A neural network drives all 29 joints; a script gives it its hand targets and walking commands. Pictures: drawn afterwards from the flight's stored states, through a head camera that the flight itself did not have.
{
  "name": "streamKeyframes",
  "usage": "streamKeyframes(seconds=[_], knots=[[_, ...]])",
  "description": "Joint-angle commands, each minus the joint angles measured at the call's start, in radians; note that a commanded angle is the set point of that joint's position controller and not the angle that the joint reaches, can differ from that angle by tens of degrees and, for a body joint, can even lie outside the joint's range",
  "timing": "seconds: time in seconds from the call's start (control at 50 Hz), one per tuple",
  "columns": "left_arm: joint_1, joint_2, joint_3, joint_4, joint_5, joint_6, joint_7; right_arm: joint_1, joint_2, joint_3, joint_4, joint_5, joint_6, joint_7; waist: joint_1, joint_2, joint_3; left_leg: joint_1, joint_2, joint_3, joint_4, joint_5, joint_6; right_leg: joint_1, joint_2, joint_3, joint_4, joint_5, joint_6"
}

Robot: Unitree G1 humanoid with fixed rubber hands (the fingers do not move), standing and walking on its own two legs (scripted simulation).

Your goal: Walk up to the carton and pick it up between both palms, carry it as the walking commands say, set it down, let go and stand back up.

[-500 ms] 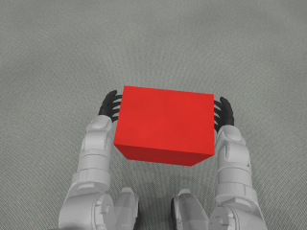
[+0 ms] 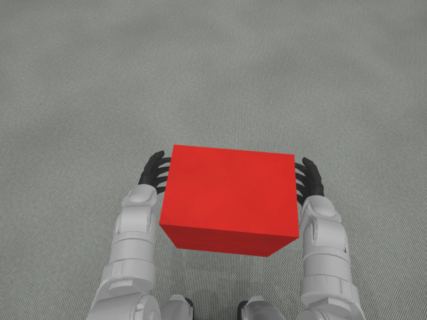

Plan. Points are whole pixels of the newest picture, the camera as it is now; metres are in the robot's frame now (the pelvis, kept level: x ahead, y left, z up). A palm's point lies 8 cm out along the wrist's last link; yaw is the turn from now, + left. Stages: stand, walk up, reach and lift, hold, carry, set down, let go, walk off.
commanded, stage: reach and lift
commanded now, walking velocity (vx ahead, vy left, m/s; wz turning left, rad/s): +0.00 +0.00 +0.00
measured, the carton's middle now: (226, 208) +0.34 -0.02 -0.09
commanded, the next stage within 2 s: none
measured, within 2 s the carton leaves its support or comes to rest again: neither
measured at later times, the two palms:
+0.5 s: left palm (143, 182) +0.34 +0.13 +0.04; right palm (331, 192) +0.31 -0.18 +0.05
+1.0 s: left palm (134, 186) +0.31 +0.13 +0.08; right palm (343, 191) +0.30 -0.18 +0.09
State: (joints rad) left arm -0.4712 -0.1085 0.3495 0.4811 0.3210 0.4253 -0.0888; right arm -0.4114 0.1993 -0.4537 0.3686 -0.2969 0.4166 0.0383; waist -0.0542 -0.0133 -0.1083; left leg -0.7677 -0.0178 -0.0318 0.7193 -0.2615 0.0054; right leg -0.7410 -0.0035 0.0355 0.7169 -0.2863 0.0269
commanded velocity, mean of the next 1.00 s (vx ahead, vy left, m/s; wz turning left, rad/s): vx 0.00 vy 0.00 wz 0.00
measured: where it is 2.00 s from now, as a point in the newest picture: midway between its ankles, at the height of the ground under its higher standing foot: outside the picture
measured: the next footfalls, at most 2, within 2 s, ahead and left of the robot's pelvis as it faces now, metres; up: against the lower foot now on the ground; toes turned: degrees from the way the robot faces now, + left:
none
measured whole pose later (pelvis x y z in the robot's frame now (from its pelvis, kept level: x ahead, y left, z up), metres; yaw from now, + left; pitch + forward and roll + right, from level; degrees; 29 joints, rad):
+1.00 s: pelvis +0.01 +0.00 +0.04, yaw +0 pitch -7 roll +0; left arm -0.28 -0.15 0.26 0.22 0.29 0.72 -0.07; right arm -0.29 0.16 -0.30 0.18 -0.28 0.72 0.05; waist -0.05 -0.01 0.06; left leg -0.06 -0.01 -0.03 0.33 -0.15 0.00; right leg -0.04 -0.01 0.04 0.32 -0.17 0.02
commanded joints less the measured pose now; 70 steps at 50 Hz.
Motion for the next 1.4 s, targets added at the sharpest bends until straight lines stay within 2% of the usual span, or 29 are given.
streamKeyframes(seconds=[0.0, 0.2, 0.58, 0.76, 0.86, 1.12, 1.38], knots=[[-0.457, -0.924, -0.549, 0.019, -0.162, -0.022, -0.218, -0.434, 0.918, 0.596, 0.101, 0.149, 0.018, 0.232, -0.002, 0.036, -0.482, 0.391, -0.097, -0.024, -0.107, 0.229, 0.008, 0.258, 0.117, -0.012, -0.096, 0.262, -0.011], [-0.407, -0.907, -0.567, -0.025, -0.175, 0.018, -0.215, -0.370, 0.915, 0.611, 0.061, 0.158, 0.058, 0.222, -0.002, 0.027, -0.385, 0.514, -0.089, -0.028, -0.211, 0.258, 0.009, 0.395, 0.109, -0.001, -0.205, 0.302, -0.009], [-0.384, -0.881, -0.612, -0.160, -0.217, 0.139, -0.211, -0.339, 0.900, 0.653, -0.051, 0.186, 0.196, 0.209, -0.002, 0.011, -0.193, 0.695, -0.081, -0.039, -0.371, 0.197, 0.010, 0.625, 0.099, 0.020, -0.374, 0.274, -0.013], [-0.341, -0.854, -0.641, -0.266, -0.246, 0.212, -0.191, -0.298, 0.854, 0.681, -0.133, 0.206, 0.270, 0.196, -0.005, 0.016, -0.129, 0.770, -0.074, -0.044, -0.418, 0.237, 0.003, 0.710, 0.096, 0.020, -0.416, 0.315, -0.016], [-0.315, -0.830, -0.637, -0.305, -0.247, 0.245, -0.172, -0.280, 0.810, 0.678, -0.157, 0.207, 0.301, 0.190, -0.002, 0.018, -0.077, 0.780, -0.071, -0.040, -0.436, 0.217, 0.001, 0.721, 0.096, 0.017, -0.432, 0.290, -0.018], [-0.339, -0.803, -0.618, -0.317, -0.251, 0.263, -0.156, -0.336, 0.782, 0.692, -0.153, 0.218, 0.307, 0.190, 0.034, 0.005, -0.055, 0.779, -0.073, -0.020, -0.432, 0.127, 0.004, 0.693, 0.097, 0.013, -0.435, 0.189, -0.022], [-0.297, -0.792, -0.635, -0.363, -0.264, 0.278, -0.157, -0.279, 0.783, 0.712, -0.172, 0.221, 0.306, 0.183, 0.044, 0.013, -0.066, 0.801, -0.078, -0.022, -0.434, 0.195, -0.002, 0.718, 0.097, 0.027, -0.442, 0.244, -0.024]])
